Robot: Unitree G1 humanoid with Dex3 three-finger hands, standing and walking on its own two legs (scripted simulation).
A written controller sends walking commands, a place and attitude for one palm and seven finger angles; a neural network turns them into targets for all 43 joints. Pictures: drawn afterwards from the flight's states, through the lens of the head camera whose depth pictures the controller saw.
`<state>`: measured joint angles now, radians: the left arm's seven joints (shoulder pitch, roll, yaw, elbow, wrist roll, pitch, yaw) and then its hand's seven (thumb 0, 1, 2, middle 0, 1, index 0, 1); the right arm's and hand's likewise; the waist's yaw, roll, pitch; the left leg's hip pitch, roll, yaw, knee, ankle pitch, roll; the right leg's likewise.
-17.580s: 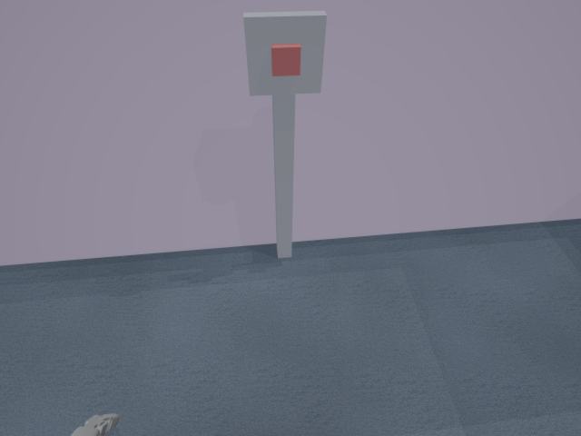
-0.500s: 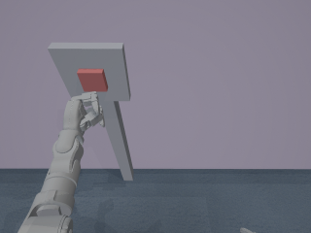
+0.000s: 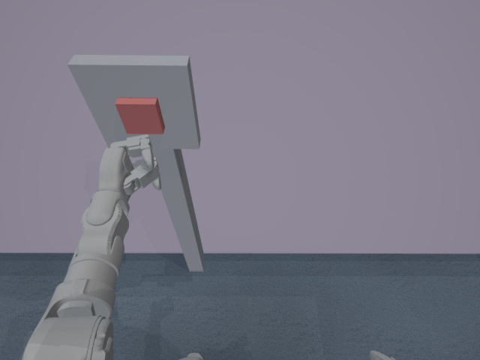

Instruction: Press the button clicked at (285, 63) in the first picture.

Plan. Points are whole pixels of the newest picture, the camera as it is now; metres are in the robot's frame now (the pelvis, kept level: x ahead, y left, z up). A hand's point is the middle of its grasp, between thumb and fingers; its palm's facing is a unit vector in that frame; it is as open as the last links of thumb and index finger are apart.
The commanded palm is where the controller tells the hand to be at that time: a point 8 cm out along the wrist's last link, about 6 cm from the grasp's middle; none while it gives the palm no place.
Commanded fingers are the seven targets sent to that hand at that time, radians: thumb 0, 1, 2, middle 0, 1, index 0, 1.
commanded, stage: aim a knuckle at the button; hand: left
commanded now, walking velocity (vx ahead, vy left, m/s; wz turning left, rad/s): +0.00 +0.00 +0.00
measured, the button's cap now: (142, 115) +0.51 +0.18 +0.13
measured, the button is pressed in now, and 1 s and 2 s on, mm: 0 12 5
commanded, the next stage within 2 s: press the button with the knuckle in 0.04 s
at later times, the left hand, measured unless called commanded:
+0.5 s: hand (160, 150) +0.44 +0.14 +0.10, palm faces +0.01 -1.00 -0.01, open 3.1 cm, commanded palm +0.42 +0.20 +0.10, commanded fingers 0.00 0.90 0.90 -1.30 -1.50 -1.30 -1.50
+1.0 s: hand (161, 143) +0.46 +0.15 +0.10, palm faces +0.02 -1.00 -0.02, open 3.1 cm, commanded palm +0.45 +0.19 +0.10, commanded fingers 0.00 0.90 0.90 -1.30 -1.50 -1.30 -1.50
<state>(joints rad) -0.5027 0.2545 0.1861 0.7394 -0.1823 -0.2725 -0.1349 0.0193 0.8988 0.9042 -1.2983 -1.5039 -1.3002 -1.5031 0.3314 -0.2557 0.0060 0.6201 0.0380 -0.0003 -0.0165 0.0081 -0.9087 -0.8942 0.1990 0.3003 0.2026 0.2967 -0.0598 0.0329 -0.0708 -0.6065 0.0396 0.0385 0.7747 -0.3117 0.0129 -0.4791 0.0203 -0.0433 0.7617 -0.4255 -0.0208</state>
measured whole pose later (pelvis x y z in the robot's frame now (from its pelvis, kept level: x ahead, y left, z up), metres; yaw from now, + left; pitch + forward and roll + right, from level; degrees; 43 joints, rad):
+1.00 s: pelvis -0.01 +0.00 -0.01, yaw +0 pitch +12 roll -2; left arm -0.81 0.33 0.25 1.09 -0.12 -0.35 -0.12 0.01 0.88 0.96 -1.30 -1.50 -1.30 -1.50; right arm 0.36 -0.26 0.00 0.67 0.02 0.01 -0.01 0.01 -0.91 -0.89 0.20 0.30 0.20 0.30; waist -0.11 0.04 -0.08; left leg -0.72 0.04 0.02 0.83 -0.32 0.01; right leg -0.59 0.03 -0.06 0.82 -0.44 -0.03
